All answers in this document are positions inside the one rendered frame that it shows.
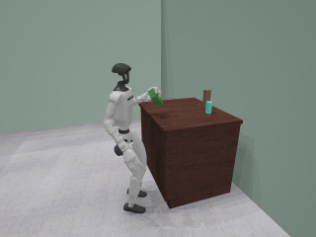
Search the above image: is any left robot hand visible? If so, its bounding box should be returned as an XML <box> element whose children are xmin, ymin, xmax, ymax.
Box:
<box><xmin>146</xmin><ymin>86</ymin><xmax>162</xmax><ymax>101</ymax></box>

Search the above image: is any right robot foot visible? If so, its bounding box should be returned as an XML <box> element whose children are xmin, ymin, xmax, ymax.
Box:
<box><xmin>123</xmin><ymin>202</ymin><xmax>146</xmax><ymax>214</ymax></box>

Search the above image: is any sponge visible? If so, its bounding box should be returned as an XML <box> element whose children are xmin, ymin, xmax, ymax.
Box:
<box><xmin>148</xmin><ymin>89</ymin><xmax>164</xmax><ymax>108</ymax></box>

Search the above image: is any right robot hand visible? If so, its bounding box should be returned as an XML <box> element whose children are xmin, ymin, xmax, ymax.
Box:
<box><xmin>122</xmin><ymin>148</ymin><xmax>143</xmax><ymax>172</ymax></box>

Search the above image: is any robot left forearm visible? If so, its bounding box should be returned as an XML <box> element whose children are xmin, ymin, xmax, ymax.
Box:
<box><xmin>133</xmin><ymin>93</ymin><xmax>148</xmax><ymax>105</ymax></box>

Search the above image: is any robot right forearm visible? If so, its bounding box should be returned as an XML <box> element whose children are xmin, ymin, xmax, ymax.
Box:
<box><xmin>104</xmin><ymin>120</ymin><xmax>129</xmax><ymax>152</ymax></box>

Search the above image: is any robot foot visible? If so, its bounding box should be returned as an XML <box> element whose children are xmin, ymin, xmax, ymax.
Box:
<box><xmin>123</xmin><ymin>202</ymin><xmax>146</xmax><ymax>214</ymax></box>
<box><xmin>127</xmin><ymin>189</ymin><xmax>147</xmax><ymax>198</ymax></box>

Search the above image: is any table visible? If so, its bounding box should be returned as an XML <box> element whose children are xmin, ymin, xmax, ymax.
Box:
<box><xmin>138</xmin><ymin>97</ymin><xmax>243</xmax><ymax>209</ymax></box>

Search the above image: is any robot right upper arm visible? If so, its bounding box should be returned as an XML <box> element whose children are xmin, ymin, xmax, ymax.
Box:
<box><xmin>103</xmin><ymin>92</ymin><xmax>122</xmax><ymax>126</ymax></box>

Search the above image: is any left robot foot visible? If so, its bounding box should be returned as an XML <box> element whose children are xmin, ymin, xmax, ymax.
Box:
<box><xmin>127</xmin><ymin>189</ymin><xmax>147</xmax><ymax>198</ymax></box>

